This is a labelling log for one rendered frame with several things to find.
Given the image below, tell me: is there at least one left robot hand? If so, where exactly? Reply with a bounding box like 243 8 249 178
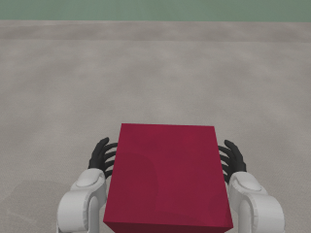
88 137 118 180

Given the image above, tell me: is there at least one right robot hand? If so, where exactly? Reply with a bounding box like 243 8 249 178
218 140 247 185

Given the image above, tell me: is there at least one robot right forearm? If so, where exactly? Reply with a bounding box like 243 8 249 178
227 171 286 233

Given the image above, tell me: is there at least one robot left forearm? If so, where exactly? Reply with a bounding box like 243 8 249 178
55 168 107 233

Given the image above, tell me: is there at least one carton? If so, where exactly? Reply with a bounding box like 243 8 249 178
103 123 233 233

